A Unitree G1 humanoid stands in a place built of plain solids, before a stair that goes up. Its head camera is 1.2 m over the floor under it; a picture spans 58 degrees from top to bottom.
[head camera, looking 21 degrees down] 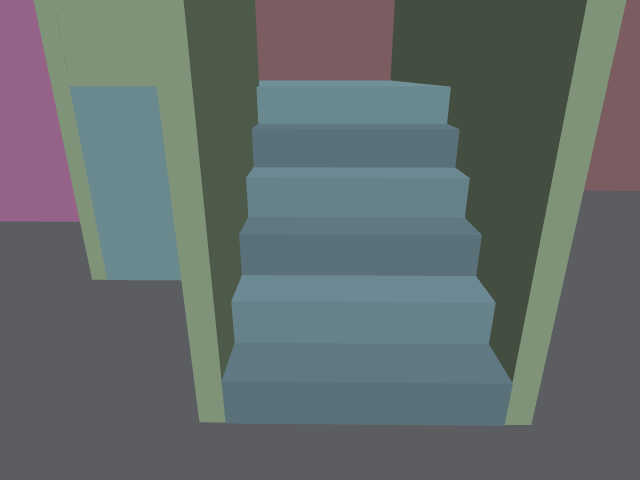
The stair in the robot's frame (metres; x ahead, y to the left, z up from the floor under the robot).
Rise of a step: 0.19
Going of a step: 0.23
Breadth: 1.02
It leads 1 degrees to the right of straight ahead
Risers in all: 6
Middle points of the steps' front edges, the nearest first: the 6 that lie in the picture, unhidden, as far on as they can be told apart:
1.24 -0.16 0.19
1.47 -0.17 0.38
1.71 -0.17 0.57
1.94 -0.17 0.76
2.18 -0.17 0.95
2.41 -0.18 1.14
